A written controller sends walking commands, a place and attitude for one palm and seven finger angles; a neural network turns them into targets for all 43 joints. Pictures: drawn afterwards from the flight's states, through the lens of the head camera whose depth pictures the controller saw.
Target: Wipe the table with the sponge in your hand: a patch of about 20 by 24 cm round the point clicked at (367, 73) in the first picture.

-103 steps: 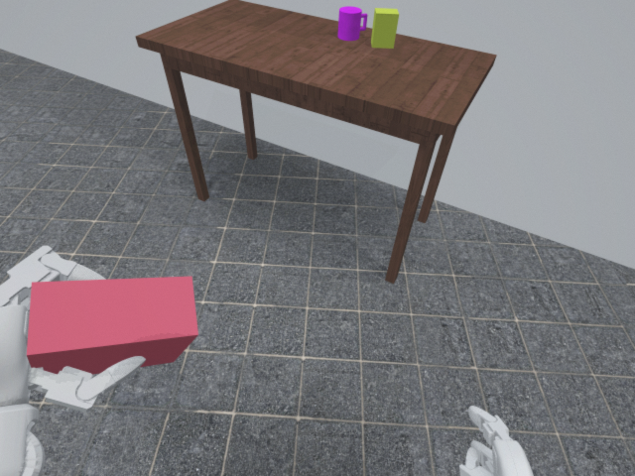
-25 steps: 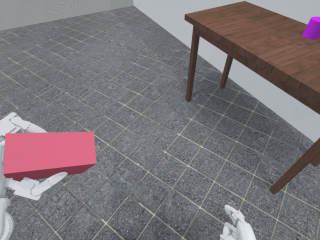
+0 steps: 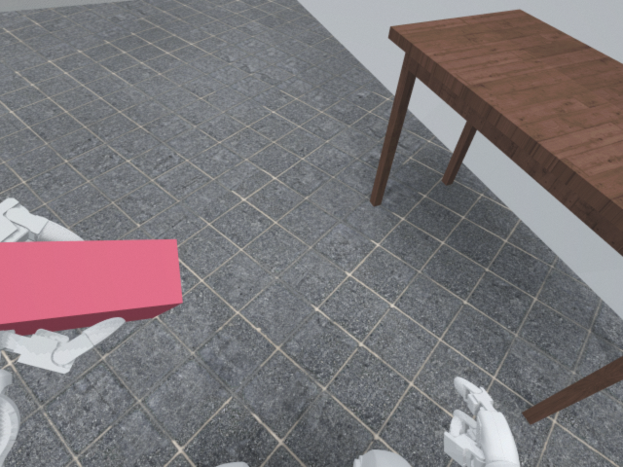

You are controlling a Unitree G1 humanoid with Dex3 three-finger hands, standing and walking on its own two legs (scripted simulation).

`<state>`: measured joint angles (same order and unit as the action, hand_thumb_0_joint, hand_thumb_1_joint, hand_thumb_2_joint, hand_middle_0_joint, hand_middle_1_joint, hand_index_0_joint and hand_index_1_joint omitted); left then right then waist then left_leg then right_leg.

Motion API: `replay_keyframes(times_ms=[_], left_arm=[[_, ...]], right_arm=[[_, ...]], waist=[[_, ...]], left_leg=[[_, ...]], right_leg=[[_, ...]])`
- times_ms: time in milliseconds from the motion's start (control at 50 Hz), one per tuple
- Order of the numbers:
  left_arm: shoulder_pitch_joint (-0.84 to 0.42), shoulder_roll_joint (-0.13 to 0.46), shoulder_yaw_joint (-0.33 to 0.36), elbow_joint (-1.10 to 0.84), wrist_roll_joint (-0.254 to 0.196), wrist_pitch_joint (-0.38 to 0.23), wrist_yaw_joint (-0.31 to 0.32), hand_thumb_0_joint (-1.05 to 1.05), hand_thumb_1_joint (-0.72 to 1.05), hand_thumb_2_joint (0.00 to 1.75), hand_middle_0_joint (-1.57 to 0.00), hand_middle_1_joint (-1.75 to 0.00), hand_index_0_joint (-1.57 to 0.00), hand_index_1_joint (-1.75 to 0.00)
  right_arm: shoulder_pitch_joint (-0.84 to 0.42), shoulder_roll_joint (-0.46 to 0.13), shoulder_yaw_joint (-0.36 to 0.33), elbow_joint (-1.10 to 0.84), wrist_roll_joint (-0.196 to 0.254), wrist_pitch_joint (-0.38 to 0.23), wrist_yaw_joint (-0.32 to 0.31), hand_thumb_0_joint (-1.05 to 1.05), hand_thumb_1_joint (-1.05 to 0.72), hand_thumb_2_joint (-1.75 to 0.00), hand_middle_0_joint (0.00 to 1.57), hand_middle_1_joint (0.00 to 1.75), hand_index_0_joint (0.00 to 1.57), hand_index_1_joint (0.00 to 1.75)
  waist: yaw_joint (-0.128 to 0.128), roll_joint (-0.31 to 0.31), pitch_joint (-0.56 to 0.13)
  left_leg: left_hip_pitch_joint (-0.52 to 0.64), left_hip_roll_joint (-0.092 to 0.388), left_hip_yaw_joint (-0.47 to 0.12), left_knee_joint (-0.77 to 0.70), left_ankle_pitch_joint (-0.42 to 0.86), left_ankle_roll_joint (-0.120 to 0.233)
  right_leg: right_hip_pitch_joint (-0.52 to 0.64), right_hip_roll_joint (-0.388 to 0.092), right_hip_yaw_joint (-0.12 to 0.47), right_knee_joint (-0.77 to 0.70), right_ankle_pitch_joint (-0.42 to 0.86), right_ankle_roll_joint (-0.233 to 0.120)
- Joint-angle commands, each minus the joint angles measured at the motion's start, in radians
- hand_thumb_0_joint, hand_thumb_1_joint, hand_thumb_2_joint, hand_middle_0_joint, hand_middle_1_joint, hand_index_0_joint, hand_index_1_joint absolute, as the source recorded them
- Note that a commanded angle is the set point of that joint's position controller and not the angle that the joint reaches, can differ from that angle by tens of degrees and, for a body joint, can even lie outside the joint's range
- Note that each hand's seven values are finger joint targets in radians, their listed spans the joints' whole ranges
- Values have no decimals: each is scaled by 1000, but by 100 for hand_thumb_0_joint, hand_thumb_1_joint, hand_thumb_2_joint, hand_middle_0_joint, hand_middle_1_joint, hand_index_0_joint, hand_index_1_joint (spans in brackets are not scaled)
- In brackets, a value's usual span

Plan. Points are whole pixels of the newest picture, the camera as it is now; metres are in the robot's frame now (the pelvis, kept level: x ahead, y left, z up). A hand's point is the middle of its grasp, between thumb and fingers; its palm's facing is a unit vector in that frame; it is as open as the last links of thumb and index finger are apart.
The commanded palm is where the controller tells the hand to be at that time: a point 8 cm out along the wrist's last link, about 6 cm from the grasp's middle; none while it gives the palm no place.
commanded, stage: walk to a spot facing it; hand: left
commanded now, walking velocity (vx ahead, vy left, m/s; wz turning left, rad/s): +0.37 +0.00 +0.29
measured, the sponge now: (117, 286) +0.25 +0.20 +0.16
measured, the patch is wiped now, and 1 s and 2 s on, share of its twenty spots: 0.00 0.00 0.00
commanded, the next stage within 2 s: none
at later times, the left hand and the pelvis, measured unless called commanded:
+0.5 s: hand (105, 223) +0.30 +0.22 +0.19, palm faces +0.54 -0.71 -0.45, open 10.0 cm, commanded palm +0.23 +0.26 +0.19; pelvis +0.14 -0.05 +0.02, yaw +12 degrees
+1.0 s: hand (108, 182) +0.36 +0.24 +0.18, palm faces +0.73 -0.53 -0.43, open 10.0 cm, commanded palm +0.30 +0.26 +0.19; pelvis +0.27 -0.06 +0.01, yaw +25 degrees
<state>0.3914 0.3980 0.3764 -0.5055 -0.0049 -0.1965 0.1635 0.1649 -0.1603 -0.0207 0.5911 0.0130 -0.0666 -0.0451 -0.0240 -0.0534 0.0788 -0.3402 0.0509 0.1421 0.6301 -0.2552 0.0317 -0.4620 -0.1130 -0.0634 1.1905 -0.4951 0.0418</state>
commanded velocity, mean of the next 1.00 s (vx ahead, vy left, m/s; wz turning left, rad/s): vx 0.34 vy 0.00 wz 0.45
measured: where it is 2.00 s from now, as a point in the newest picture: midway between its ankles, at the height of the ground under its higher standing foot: (320, 405)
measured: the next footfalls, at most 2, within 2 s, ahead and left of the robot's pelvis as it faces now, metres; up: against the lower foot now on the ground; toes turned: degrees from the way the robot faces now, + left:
right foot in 0.20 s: +0.14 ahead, -0.17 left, +0.00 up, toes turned -5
left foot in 0.56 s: +0.25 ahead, +0.10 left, +0.00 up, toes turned +23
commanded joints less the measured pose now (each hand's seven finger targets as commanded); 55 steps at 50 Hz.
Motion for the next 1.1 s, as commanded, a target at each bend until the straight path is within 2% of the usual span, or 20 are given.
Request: replay_keyframes(times_ms=[0, 140, 160, 180, 200, 260, 340, 440, 500, 520, 540, 560, 700, 840, 860, 880, 900, 920, 1000, 1080], left_arm=[[51, 120, 109, -366, -20, -107, 7, 0, 10, 130, -120, -160, -120, -160], [-22, 78, 64, -127, -15, -66, -2, 0, 10, 130, -120, -160, -120, -160], [-50, 93, 65, -102, -8, -54, -2, 0, 10, 130, -120, -160, -120, -160], [-73, 141, 82, -92, 0, -41, 3, 0, 10, 130, -120, -160, -120, -160], [-110, 186, 104, -115, -16, -35, 11, 0, 10, 130, -120, -160, -120, -160], [-102, 158, 82, -152, -10, -65, -2, 0, 10, 130, -120, -160, -120, -160], [-71, 158, 95, -232, -5, -79, 10, 0, 10, 130, -120, -160, -120, -160], [70, 148, 140, -312, -22, -73, 45, 0, 10, 130, -120, -160, -120, -160], [33, 145, 136, -330, -24, -78, 60, 0, 10, 130, -120, -160, -120, -160], [59, 118, 111, -312, -24, -88, 58, 0, 10, 130, -120, -160, -120, -160], [34, 117, 113, -333, -35, -103, 57, 0, 10, 130, -120, -160, -120, -160], [-41, 174, 126, -286, -18, -110, 39, 0, 10, 130, -120, -160, -120, -160], [96, 115, 124, -374, -36, -101, -1, 0, 10, 130, -120, -160, -120, -160], [-10, 90, 82, -170, -22, -48, -6, 0, 10, 130, -120, -160, -120, -160], [-37, 99, 77, -138, -11, -37, -6, 0, 10, 130, -120, -160, -120, -160], [-67, 158, 96, -119, -2, -21, 0, 0, 10, 130, -120, -160, -120, -160], [-103, 194, 115, -132, -21, -14, 9, 0, 10, 130, -120, -160, -120, -160], [-126, 175, 96, -129, -16, -17, 7, 0, 10, 130, -120, -160, -120, -160], [-58, 150, 82, -197, -7, -54, 0, 0, 10, 130, -120, -160, -120, -160], [16, 173, 130, -284, -17, -57, 22, 0, 10, 130, -120, -160, -120, -160]], right_arm=[[-35, -137, -34, -125, -1, -87, -1, 0, -90, -90, 20, 30, 20, 30], [-14, -132, -19, -98, -6, -81, -39, 0, -90, -90, 20, 30, 20, 30], [-2, -120, -16, -92, -6, -73, -40, 0, -90, -90, 20, 30, 20, 30], [-6, -94, -10, -101, -6, -64, -36, 0, -90, -90, 20, 30, 20, 30], [-79, -127, -13, -118, -10, -77, -35, 0, -90, -90, 20, 30, 20, 30], [-79, -134, -6, -80, -15, -59, -23, 0, -90, -90, 20, 30, 20, 30], [-80, -132, -16, -107, -15, -35, -20, 0, -90, -90, 20, 30, 20, 30], [-47, -109, -35, -188, -13, -25, -12, 0, -90, -90, 20, 30, 20, 30], [21, -126, -54, -186, -11, -23, -26, 0, -90, -90, 20, 30, 20, 30], [25, -146, -62, -190, -5, -25, -27, 0, -90, -90, 20, 30, 20, 30], [3, -167, -63, -193, -5, -32, -16, 0, -90, -90, 20, 30, 20, 30], [-2, -177, -57, -185, 2, -43, 4, 0, -90, -90, 20, 30, 20, 30], [-30, -141, -42, -140, 6, -84, 3, 0, -90, -90, 20, 30, 20, 30], [-27, -130, -20, -113, -1, -81, -35, 0, -90, -90, 20, 30, 20, 30], [-15, -118, -15, -106, -1, -74, -37, 0, -90, -90, 20, 30, 20, 30], [-20, -86, -6, -110, -3, -64, -36, 0, -90, -90, 20, 30, 20, 30], [-81, -127, -11, -119, -14, -77, -36, 0, -90, -90, 20, 30, 20, 30], [-80, -138, -17, -108, -21, -80, -29, 0, -90, -90, 20, 30, 20, 30], [-95, -129, -6, -93, -18, -43, -23, 0, -90, -90, 20, 30, 20, 30], [-75, -119, -26, -153, -20, -28, -21, 0, -90, -90, 20, 30, 20, 30]], waist=[[39, 325, -138], [38, 192, -134], [41, 60, -133], [51, -257, -137], [76, -305, -116], [48, -111, -45], [36, -103, -88], [76, -132, -164], [0, 5, -282], [-13, 196, -311], [1, 407, -305], [1, 301, -246], [35, 323, -189], [44, 189, -151], [46, 61, -146], [56, -278, -136], [73, -296, -113], [52, -215, -100], [42, -100, -69], [60, -107, -120]], left_leg=[[-3, 230, -271, -395, -178, 154], [-72, 156, -170, -170, -322, 77], [-144, 101, -122, 32, -314, 48], [-355, -19, -23, 367, -326, -2], [-467, -31, -115, 596, -325, -24], [-440, 49, -161, 709, -163, -55], [-286, 63, -67, 395, -104, -57], [-143, 3, 77, 42, -89, -40], [212, -74, 132, -151, 63, -20], [409, 49, -77, -184, 130, 45], [502, 343, -561, -235, 461, 212], [412, 409, -701, -277, 410, 271], [40, 218, -285, -347, -4, 158], [-48, 152, -217, -168, -232, 83], [-140, 88, -156, 22, -267, 50], [-373, -38, -45, 362, -352, -9], [-458, -30, -132, 603, -324, -32], [-446, -1, -175, 686, -255, -39], [-390, 50, -113, 637, -139, -78], [-213, 46, 15, 262, -119, -65]], right_leg=[[11, -28, -32, -175, 129, 8], [320, 72, -147, -652, 121, 26], [376, -8, -24, -772, 45, -13], [475, -252, 360, -912, -35, -123], [476, -403, 592, -985, 45, -213], [385, -333, 318, -944, 200, -195], [396, -266, -9, -877, 528, -148], [483, -255, -61, -770, 731, -158], [347, -181, -169, -394, 759, -77], [148, -114, -182, -146, 491, -28], [-111, 44, -106, 102, -104, 14], [-204, 27, 27, 187, -152, -8], [9, -15, -37, -200, 113, 23], [311, 74, -133, -674, 129, 36], [379, -14, -8, -796, 58, -5], [477, -279, 383, -937, -39, -116], [444, -431, 569, -1004, 0, -194], [406, -413, 557, -999, -16, -200], [403, -288, 57, -896, 465, -139], [403, -276, -82, -827, 705, -138]])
